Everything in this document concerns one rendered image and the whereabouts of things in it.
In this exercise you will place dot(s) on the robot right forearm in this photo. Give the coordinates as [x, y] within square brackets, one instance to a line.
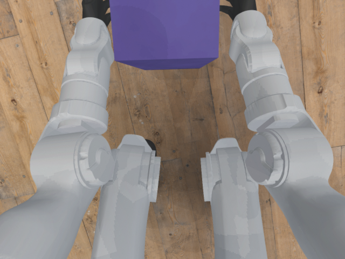
[263, 80]

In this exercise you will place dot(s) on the right robot hand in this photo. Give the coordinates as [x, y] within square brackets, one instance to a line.
[238, 7]

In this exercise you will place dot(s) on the right robot thigh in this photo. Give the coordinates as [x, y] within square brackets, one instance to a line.
[237, 223]

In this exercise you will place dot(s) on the left robot hand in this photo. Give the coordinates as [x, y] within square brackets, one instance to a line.
[96, 9]

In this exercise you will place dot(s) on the right robot upper arm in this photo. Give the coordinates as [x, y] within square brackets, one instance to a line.
[294, 164]

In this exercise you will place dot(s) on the left robot upper arm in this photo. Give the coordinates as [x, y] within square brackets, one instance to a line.
[68, 169]

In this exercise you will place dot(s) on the carton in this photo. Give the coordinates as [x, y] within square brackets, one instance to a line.
[165, 34]

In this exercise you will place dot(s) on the robot left forearm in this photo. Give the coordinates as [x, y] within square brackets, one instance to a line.
[85, 84]

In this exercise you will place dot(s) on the robot left foot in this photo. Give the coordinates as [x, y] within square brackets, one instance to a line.
[151, 144]

